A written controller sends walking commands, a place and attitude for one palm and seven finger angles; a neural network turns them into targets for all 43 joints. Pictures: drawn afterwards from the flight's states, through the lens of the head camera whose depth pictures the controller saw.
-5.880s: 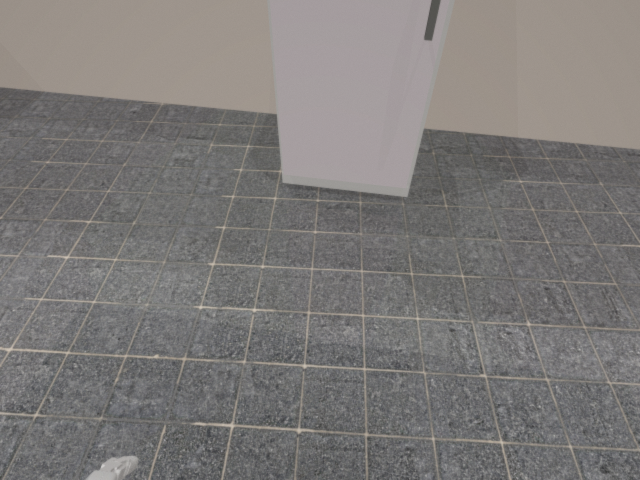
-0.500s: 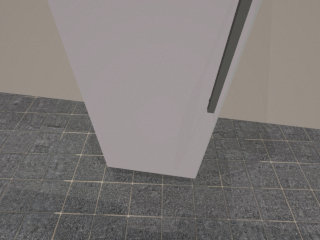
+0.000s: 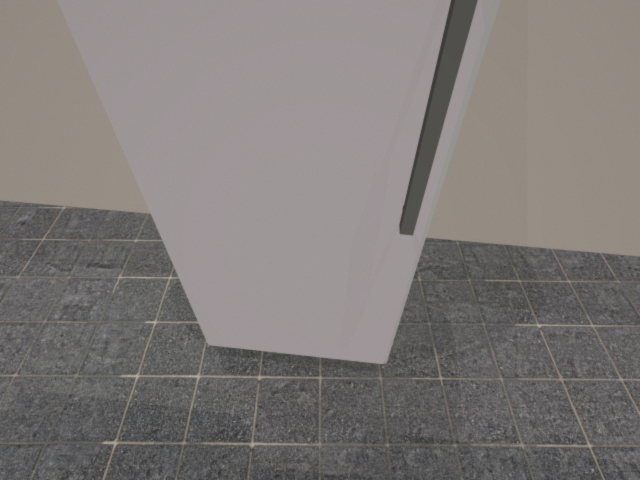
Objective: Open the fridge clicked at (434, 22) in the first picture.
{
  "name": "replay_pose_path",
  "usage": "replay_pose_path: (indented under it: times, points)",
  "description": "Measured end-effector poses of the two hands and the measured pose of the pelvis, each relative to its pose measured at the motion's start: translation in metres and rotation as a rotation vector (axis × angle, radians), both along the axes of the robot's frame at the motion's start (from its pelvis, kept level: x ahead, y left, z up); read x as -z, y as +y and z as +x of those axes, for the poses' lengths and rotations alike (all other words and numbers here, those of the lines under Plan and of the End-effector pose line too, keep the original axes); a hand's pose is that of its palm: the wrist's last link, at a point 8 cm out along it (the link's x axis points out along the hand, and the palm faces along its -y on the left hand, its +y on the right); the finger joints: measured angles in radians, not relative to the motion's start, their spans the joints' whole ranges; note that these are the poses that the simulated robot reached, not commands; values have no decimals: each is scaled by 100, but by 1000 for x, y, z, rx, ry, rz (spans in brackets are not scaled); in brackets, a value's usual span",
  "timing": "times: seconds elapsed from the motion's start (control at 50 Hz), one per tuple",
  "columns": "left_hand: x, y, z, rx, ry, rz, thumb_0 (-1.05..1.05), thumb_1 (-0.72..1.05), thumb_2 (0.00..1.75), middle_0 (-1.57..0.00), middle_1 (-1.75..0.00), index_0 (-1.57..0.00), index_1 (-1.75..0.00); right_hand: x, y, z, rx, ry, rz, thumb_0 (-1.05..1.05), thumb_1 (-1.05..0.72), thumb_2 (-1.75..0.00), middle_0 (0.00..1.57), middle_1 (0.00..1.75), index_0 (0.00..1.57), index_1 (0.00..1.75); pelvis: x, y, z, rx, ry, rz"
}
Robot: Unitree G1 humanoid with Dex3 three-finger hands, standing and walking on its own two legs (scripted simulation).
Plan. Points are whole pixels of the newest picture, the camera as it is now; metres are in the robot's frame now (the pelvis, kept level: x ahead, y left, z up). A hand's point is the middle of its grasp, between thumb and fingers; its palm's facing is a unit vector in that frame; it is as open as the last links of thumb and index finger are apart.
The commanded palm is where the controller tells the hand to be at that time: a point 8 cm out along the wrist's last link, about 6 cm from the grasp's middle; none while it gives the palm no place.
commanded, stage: look again from close up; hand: right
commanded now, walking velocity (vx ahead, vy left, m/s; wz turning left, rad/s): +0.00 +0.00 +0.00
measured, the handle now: (434, 105) +0.55 -0.12 +0.21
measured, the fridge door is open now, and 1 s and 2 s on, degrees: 0 0 0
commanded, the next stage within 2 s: shuffle to correct the standing spot in 1.00 s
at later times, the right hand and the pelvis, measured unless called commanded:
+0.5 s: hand out of the picture +0.05 -0.19 -0.17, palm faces -0.01 +0.97 -0.25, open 7.4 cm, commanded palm none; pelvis +0.01 +0.01 +0.00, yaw +0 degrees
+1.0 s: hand out of the picture +0.05 -0.18 -0.17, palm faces +0.00 +0.97 -0.25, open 7.4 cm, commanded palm none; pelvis +0.02 +0.03 +0.01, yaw +0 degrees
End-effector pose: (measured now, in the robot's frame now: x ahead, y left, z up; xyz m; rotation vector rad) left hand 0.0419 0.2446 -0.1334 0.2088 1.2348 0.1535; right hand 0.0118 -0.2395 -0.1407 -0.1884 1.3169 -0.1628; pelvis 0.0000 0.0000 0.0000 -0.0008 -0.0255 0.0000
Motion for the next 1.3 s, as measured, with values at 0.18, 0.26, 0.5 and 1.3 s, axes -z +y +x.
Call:
replay_pose_path:
  times: [0.18, 0.26, 0.5, 1.3]
  points:
    - [-4, 11, 15, 19, 2, 18, 0, 90, 90, -20, -30, -20, -30, -2, -4, 8, -9, 3, -11, 0, -90, -89, 20, 30, 20, 29, -2, 5, 4, 3, 2, 0]
    - [-4, 14, 17, 22, 11, 16, 0, 90, 90, -20, -30, -20, -30, -3, -4, 13, -15, 1, -16, 0, -90, -89, 20, 30, 20, 29, -2, 7, 6, 4, 5, 0]
    - [-4, 19, 20, 23, 34, 14, 0, 90, 90, -20, -30, -20, -30, -6, -2, 32, -24, -21, -24, 0, -90, -89, 20, 30, 20, 29, -4, 13, 12, 7, 8, -3]
    - [6, 22, 13, 6, 94, -22, 0, 90, 90, -20, -30, -20, -30, 4, 36, 14, 22, 52, 26, 0, -90, -89, 19, 30, 20, 29, -1, 33, 32, 10, 5, -6]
